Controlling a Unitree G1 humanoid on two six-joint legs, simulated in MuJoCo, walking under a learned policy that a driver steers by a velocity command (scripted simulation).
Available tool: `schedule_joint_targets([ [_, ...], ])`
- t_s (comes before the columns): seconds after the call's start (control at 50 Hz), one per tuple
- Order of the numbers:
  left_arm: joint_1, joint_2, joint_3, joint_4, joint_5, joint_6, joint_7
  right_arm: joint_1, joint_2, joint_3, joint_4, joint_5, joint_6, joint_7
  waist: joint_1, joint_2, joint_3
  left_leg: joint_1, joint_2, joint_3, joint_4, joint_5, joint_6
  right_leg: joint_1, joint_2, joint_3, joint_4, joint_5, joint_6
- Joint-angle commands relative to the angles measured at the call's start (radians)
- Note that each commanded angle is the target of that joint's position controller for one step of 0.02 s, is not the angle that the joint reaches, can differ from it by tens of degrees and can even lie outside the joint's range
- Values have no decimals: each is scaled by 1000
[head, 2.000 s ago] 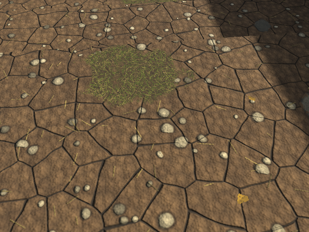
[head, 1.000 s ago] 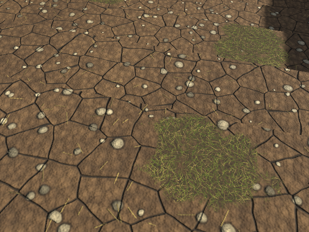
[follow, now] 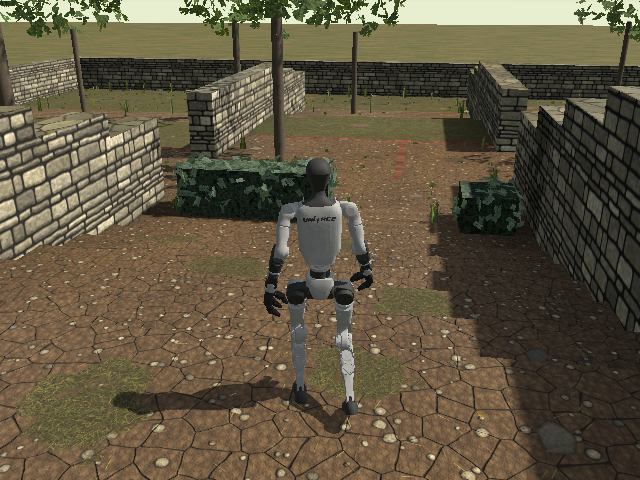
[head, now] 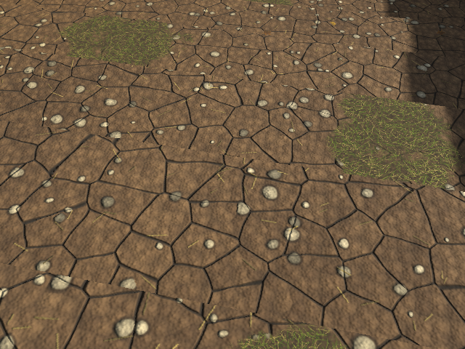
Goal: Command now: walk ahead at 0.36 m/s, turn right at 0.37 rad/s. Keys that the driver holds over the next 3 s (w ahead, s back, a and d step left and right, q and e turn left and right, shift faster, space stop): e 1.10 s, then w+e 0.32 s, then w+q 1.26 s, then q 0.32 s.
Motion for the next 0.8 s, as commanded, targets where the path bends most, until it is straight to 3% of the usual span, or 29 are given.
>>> schedule_joint_targets([
  [0.02, -66, 60, 16, -98, 8, -19, 39, 186, -108, -39, 36, 17, -2, -32, -44, 84, -69, 308, 324, -272, -250, 552, 228, -347, -109, 29, 191, 34, -10],
  [0.04, -66, 30, 5, -98, 11, -9, 36, 130, -77, -34, 7, 9, -3, -36, -13, 72, -82, 263, 314, -205, -271, 680, 229, -297, -129, 22, 167, 20, 10],
  [0.06, -63, 15, 5, -98, 6, -2, 31, 89, -67, -36, -13, 0, -7, -43, 8, 67, -89, 245, 300, -151, -307, 685, 230, -284, -132, 7, 125, 31, 26],
  [0.1, -74, 36, 16, -103, -14, 2, 10, 41, -125, -63, -43, -7, -17, -55, 24, 68, -71, 169, 258, -26, -353, 699, 228, -254, -113, -52, 45, 159, 59],
  [0.14, -111, 38, 15, -119, -16, 11, -10, 52, -170, -86, -46, -19, -22, -57, 20, 60, -61, 158, 234, 63, -358, 758, 218, -247, -107, -94, -97, 280, 75],
  [0.18, -157, 37, 8, -139, -17, 26, -22, 86, -192, -103, -34, -20, -23, -53, 3, 60, -54, 221, 252, 87, -352, 820, 218, -267, -107, -91, -216, 356, 73],
  [0.26, -161, 84, 16, -138, -21, 47, -15, 58, -205, -123, -43, -22, -23, -30, 4, 57, -45, 380, 300, 100, -331, 792, 215, -321, -112, -54, -334, 409, 56],
  [0.36, -217, 124, 35, -155, -28, 43, -2, 65, -225, -143, -44, -10, -5, -40, -31, 62, -35, 509, 292, 146, -234, 683, 155, -286, -57, -92, -458, 339, 18],
  [0.4, -202, 177, 61, -157, -51, 21, 8, 50, -213, -136, -49, 6, 3, -43, -6, 28, -70, 479, 225, 180, -106, 654, 88, -135, 25, -136, -597, 503, -40],
  [0.42, -179, 247, 86, -162, -53, 4, 31, 86, -185, -127, -53, 18, 10, -30, -13, -52, -145, 418, 148, 208, 18, 516, 17, 23, 15, -73, -640, 858, -118],
  [0.44, -75, 353, 117, -171, -51, 12, 60, 159, -116, -99, -108, -6, 7, -30, -21, -220, -365, 139, 33, 209, 241, -29, -110, 430, -230, 284, -618, 1174, -373],
  [0.46, 65, 334, 113, -128, -26, 8, 71, 38, -128, -94, -141, -10, 8, -18, 65, -115, -420, -85, -59, 35, 414, -590, -132, 592, -349, 535, -686, 1062, -446],
  [0.48, 80, 325, 128, -92, -1, -20, 80, -64, -101, -77, -162, 2, 17, -1, 87, -44, -249, -205, -16, -118, 509, -600, -98, 489, -331, 467, -712, 935, -358],
  [0.5, 9, 293, 135, -102, -27, -23, 82, -58, -156, -93, -140, 0, 25, -13, 60, -60, -158, -227, 21, -138, 573, -563, -92, 373, -282, 374, -738, 877, -313],
  [0.52, -69, 243, 118, -127, -51, -17, 80, 14, -205, -111, -120, -11, 28, -32, 1, -74, -145, -183, 43, -157, 572, -518, -88, 272, -255, 331, -767, 831, -304],
  [0.54, -113, 205, 104, -144, -67, -14, 78, 23, -178, -100, -115, -14, 30, -43, -29, -80, -94, -115, 59, -163, 544, -463, -86, 124, -232, 295, -802, 788, -285],
  [0.56, -134, 198, 97, -163, -61, -4, 75, 28, -151, -90, -118, -17, 31, -50, -54, -70, -85, -43, 51, -155, 515, -408, -88, 33, -210, 271, -830, 768, -271],
  [0.58, -158, 201, 95, -179, -46, 0, 70, 51, -147, -87, -108, -10, 37, -51, -74, -54, -97, -2, 31, -140, 497, -346, -92, -6, -192, 246, -839, 755, -260],
  [0.62, -187, 237, 103, -210, -38, -7, 57, 102, -140, -79, -78, 10, 55, -37, -84, -64, -98, 55, 7, -104, 425, -252, -110, -66, -161, 206, -845, 724, -245],
  [0.7, -154, 247, 107, -247, -42, -26, 39, 100, -154, -68, -41, 16, 87, -40, -36, -82, -96, 48, 13, -114, 300, -204, -130, -29, -181, 292, -828, 522, -238],
  [0.76, -133, 234, 104, -267, -48, -20, 35, 72, -160, -58, -32, 18, 77, -56, 8, -92, -95, 13, 9, -125, 187, -210, -109, 43, -211, 392, -801, 382, -249],
  [0.8, -150, 233, 101, -281, -47, -9, 34, 83, -165, -56, -25, 26, 64, -60, 12, -95, -103, 39, -10, -113, 87, -198, -88, 58, -210, 429, -778, 365, -248],
])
